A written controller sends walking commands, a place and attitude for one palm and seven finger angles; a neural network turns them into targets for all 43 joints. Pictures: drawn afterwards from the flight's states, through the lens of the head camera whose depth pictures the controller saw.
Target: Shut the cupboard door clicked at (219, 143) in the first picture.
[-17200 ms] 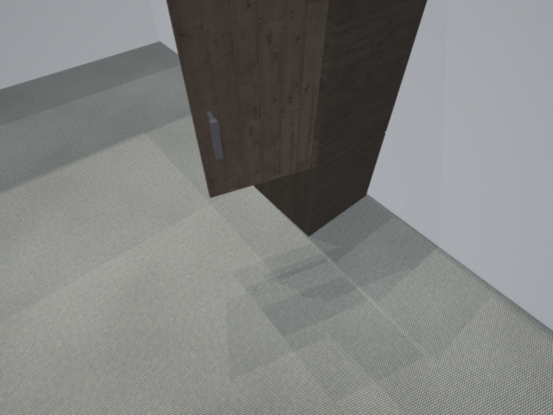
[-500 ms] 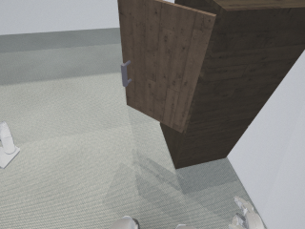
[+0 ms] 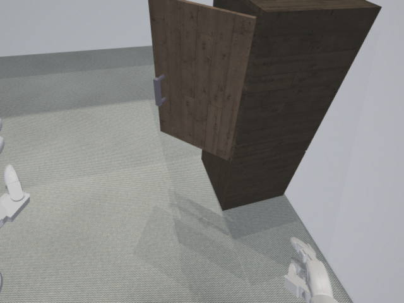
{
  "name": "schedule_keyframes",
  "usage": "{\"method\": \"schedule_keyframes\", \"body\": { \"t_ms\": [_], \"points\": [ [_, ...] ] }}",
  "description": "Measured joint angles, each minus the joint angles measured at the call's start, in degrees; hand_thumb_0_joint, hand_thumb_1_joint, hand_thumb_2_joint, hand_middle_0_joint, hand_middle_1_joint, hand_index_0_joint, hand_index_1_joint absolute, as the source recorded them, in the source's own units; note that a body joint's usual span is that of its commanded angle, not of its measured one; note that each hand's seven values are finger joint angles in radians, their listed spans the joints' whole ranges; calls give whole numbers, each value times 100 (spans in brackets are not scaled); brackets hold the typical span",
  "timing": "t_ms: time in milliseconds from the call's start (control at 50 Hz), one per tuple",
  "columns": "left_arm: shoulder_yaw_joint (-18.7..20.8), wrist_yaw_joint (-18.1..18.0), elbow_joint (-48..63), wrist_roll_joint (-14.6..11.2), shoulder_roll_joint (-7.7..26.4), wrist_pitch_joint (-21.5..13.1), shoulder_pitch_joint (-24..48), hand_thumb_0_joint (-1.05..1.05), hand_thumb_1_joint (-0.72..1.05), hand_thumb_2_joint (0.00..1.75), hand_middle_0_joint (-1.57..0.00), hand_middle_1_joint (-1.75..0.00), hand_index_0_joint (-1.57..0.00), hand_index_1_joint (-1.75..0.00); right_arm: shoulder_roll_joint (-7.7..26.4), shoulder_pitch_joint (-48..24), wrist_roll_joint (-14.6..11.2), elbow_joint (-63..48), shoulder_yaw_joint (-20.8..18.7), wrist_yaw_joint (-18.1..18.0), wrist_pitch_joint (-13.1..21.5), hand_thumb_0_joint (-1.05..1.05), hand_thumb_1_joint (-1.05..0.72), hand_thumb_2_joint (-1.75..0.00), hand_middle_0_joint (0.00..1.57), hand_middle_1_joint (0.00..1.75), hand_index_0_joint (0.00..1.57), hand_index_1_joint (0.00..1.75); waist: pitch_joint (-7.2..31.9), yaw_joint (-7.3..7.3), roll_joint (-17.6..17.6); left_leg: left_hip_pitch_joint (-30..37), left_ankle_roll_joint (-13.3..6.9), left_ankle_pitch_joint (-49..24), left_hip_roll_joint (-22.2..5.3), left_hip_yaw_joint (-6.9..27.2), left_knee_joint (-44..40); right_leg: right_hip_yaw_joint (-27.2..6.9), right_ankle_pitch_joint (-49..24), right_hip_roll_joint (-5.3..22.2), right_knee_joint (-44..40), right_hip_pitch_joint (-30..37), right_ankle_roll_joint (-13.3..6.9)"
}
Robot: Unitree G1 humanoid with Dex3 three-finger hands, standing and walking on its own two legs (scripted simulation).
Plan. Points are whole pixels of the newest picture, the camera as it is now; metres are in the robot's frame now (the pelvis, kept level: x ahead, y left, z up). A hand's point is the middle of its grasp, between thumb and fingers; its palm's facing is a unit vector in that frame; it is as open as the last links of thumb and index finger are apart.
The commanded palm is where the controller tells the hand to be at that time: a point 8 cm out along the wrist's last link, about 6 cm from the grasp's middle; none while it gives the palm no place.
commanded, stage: stop stepping back and stand still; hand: left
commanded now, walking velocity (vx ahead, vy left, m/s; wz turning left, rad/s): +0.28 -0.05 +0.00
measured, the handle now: (160, 90) +0.91 +0.18 -0.08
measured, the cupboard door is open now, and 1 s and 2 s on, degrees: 43 43 43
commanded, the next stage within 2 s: let the arm hang, fingers relaxed in 1.80 s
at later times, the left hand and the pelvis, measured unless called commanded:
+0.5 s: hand (20, 279) +0.12 +0.22 +0.17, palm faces +0.33 -0.82 -0.47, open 7.5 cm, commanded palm +0.07 +0.27 +0.18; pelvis -0.09 -0.02 +0.00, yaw -4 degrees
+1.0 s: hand (36, 265) +0.14 +0.20 +0.18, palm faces +0.38 -0.81 -0.45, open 7.5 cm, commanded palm +0.08 +0.26 +0.18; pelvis -0.08 -0.03 +0.00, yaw -3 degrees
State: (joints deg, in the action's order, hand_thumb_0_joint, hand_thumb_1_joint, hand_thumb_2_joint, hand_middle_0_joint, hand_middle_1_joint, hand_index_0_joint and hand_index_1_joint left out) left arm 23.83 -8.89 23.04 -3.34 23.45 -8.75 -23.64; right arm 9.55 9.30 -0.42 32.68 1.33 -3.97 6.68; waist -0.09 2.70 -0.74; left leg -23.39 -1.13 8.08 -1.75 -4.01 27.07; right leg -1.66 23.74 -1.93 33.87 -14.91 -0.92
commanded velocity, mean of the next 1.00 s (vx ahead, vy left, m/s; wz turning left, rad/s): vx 0.13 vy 0.04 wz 0.00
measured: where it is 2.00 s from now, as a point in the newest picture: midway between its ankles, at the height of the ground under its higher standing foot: outside the picture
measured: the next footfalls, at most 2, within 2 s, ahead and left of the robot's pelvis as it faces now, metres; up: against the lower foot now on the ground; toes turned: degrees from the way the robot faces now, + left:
left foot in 0.24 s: +0.02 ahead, +0.13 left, +0.00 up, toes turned -1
right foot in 0.54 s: -0.08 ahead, -0.09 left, +0.00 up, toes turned -8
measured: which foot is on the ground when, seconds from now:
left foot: down 0.00-0.04, up 0.06-0.22, down 0.24-0.52, up 0.54-0.96, down 0.98-1.00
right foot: down 0.00-0.24, up 0.26-0.52, down 0.54-1.00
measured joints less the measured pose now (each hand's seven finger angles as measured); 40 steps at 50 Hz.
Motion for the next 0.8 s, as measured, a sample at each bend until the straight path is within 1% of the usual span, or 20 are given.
{"method": "schedule_keyframes", "body": {
  "t_ms": [40, 60, 80, 140, 180, 220, 240, 260, 300, 340, 380, 420, 460, 500, 520, 540, 580, 640, 700, 800],
  "points": [
    [-14, 55, 306, -11, 83, 60, -432, 2, 89, 90, -21, -30, -20, -30, -10, 171, 9, -101, -13, 49, -74, 1, -90, -90, 20, 30, 21, 30, 3, 137, -8, -95, 111, 562, -7, 48, 23, 96, -133, 8, -222, 0, -94],
    [-11, 75, 530, -12, 147, 60, -685, 2, 89, 90, -21, -30, -20, -30, 5, 268, 26, -118, -27, 66, -121, 1, -90, -90, 20, 30, 21, 30, 11, 147, -37, -207, 164, 963, -9, 60, 211, 123, -226, 12, -279, -29, -145],
    [6, 84, 769, 0, 218, 38, -937, 2, 89, 90, -21, -30, -21, -30, 29, 364, 49, -80, -46, 77, -175, 1, -90, -90, 20, 30, 21, 30, 44, 89, -111, -379, 213, 1205, 27, 77, 722, 103, -332, 36, -286, -97, -193],
    [99, 72, 1217, 67, 319, -159, -1392, 2, 88, 90, -21, -30, -21, -31, 166, 639, 133, 291, -122, 88, -349, 1, -90, -90, 20, 30, 21, 30, 254, -274, -419, -751, 244, 1418, 197, 107, 2625, -43, -709, 214, -286, -346, -271],
    [163, -23, 1152, 125, 251, -299, -1330, 2, 88, 90, -21, -30, -21, -31, 289, 817, 156, 489, -155, 38, -407, 1, -90, -90, 20, 30, 21, 30, 398, -469, -470, -441, 143, 1483, 123, 77, 2507, 29, -636, 346, -266, -473, -202],
    [187, -145, 878, 157, 103, -365, -967, 1, 88, 90, -21, -30, -21, -31, 460, 945, 132, 575, -211, -43, -309, 1, -90, -90, 20, 30, 21, 30, 476, -534, -301, 139, 55, 1501, 2, 116, 1608, 211, -358, 398, -65, -647, -123],
    [187, -201, 725, 162, 25, -368, -697, 1, 88, 90, -21, -30, -21, -31, 578, 983, 118, 551, -251, -90, -218, 1, -90, -90, 20, 30, 21, 30, 468, -512, -120, 450, -6, 1690, -63, 229, 1051, 311, -162, 361, 185, -800, -85],
    [198, -252, 519, 168, -17, -363, -350, 1, 88, 90, -21, -30, -21, -31, 618, 936, 101, 576, -307, -136, -130, 1, -90, -90, 20, 30, 21, 30, 370, -415, -32, 435, -29, 1304, -48, 315, 892, 318, 97, 360, 598, -989, -29],
    [243, -286, 54, 233, -58, -311, 243, 1, 88, 90, -21, -30, -21, -31, 491, 762, 67, 677, -344, -162, -35, 1, -90, -90, 20, 30, 21, 30, 62, -315, -102, 385, -3, 868, 56, 276, 1104, 128, 179, 324, 1801, -1353, 45],
    [274, -221, -221, 239, -44, -224, 303, 1, 89, 90, -20, -30, -20, -30, 287, 706, 39, 704, -292, -62, 6, 2, -90, -90, 20, 30, 20, 30, 17, -178, -154, 457, 1, 752, 53, 203, 1023, 156, -15, 215, 2748, -1632, 98],
    [188, -156, -179, 228, -78, -112, 30, 2, 89, 90, -20, -30, -20, -30, 82, 758, 21, 668, -208, 54, 23, 2, -90, -90, 20, 30, 20, 30, 95, -6, -144, 523, -8, 655, -8, 200, 798, 331, -253, 156, 3043, -1685, 109],
    [25, -79, 54, 229, -115, -81, -348, 2, 89, 90, -20, -30, -20, -30, -86, 845, 18, 636, -109, 133, 21, 2, -90, -90, 20, 30, 20, 30, 183, 70, -122, 563, 24, 566, -124, 173, 556, 526, -376, 125, 2684, -1490, 81],
    [-100, -17, 358, 247, -66, -108, -722, 2, 89, 90, -20, -30, -20, -30, -204, 926, 70, 588, -19, 154, -34, 2, -90, -90, 20, 30, 21, 30, 260, 84, -83, 524, 103, 585, -251, 166, 420, 723, -242, 80, 1876, -1049, 35],
    [-109, -5, 634, 281, 99, -148, -994, 2, 89, 90, -21, -30, -20, -30, -268, 996, 127, 513, 36, 139, -97, 1, -90, -90, 20, 30, 21, 30, 332, 58, -53, 348, 171, 821, -327, 185, 534, 872, 45, 33, 877, -421, -40],
    [-29, -23, 765, 295, 249, -174, -1087, 2, 88, 90, -21, -30, -21, -30, -285, 1019, 136, 459, 51, 131, -117, 1, -90, -90, 20, 30, 21, 30, 375, 31, -108, 158, 158, 1094, -297, 164, 761, 834, 227, 63, 351, -92, -125],
    [67, -43, 856, 301, 361, -212, -1101, 2, 88, 90, -21, -30, -21, -30, -268, 978, 134, 444, 44, 129, -141, 1, -90, -90, 20, 30, 21, 30, 376, -51, -137, -102, 127, 1426, -276, 157, 1162, 743, 62, 78, 20, -11, -271],
    [106, -42, 800, 278, 328, -300, -891, 2, 88, 90, -21, -30, -21, -31, -112, 739, 149, 666, -21, 103, -215, 1, -90, -90, 21, 30, 21, 30, 156, -177, 49, -535, 127, 1641, -219, 408, 2333, 835, -309, -10, 122, -58, -458],
    [224, -67, 461, 230, 204, -427, -776, 1, 88, 90, -22, -30, -21, -31, 96, 606, 122, 880, -133, 107, -294, 1, -90, -90, 21, 30, 21, 30, 128, -306, 76, -869, 199, 1220, -14, 328, 3386, 789, -504, 63, -135, 143, -486],
    [269, -93, -36, 159, -24, -510, -864, 1, 88, 90, -21, -30, -21, -31, 331, 577, 68, 781, -231, 65, -300, 2, -90, -90, 20, 30, 21, 30, 227, -340, 147, -935, 229, 721, 36, 172, 3455, 649, -678, 125, -498, 318, -444],
    [-132, -93, -725, 129, -314, -452, -523, 1, 88, 90, -21, -30, -21, -30, 620, 514, -18, 642, -388, -1, -199, 1, -90, -90, 20, 30, 20, 30, 134, -298, 215, -684, 168, 335, -8, 29, 2586, 751, -751, 214, -746, 512, -403]
  ]
}}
